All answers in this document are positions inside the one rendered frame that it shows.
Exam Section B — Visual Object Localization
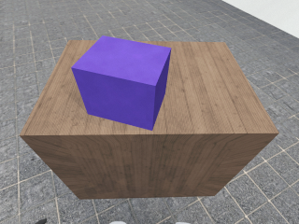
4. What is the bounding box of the pedestal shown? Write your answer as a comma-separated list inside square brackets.
[20, 40, 279, 200]

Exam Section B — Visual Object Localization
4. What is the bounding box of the carton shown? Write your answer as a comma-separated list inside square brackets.
[71, 35, 171, 131]

